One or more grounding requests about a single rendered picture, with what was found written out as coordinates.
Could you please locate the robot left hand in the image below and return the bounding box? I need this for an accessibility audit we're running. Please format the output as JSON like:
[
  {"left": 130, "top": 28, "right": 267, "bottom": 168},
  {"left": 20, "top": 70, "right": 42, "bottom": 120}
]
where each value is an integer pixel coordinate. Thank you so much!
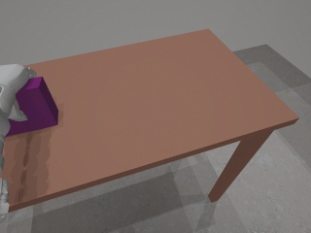
[{"left": 0, "top": 64, "right": 37, "bottom": 121}]

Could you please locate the left robot forearm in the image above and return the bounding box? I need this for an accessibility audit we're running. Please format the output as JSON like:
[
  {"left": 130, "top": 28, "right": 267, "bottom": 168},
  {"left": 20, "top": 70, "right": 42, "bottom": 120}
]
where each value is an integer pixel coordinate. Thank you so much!
[{"left": 0, "top": 83, "right": 16, "bottom": 175}]

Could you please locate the table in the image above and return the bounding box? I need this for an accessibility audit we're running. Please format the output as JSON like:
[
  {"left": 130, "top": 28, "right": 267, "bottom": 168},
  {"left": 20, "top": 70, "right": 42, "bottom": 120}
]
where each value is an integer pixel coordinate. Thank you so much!
[{"left": 0, "top": 28, "right": 299, "bottom": 213}]

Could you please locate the sponge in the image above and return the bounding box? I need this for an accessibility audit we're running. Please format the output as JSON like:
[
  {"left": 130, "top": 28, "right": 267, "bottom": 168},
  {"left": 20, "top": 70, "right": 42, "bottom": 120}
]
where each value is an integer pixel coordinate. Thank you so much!
[{"left": 5, "top": 77, "right": 58, "bottom": 137}]

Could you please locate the robot left upper arm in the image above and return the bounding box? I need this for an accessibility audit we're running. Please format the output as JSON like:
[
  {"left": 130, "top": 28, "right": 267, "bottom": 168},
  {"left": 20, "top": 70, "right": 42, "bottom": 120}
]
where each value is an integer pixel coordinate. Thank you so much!
[{"left": 0, "top": 178, "right": 10, "bottom": 223}]

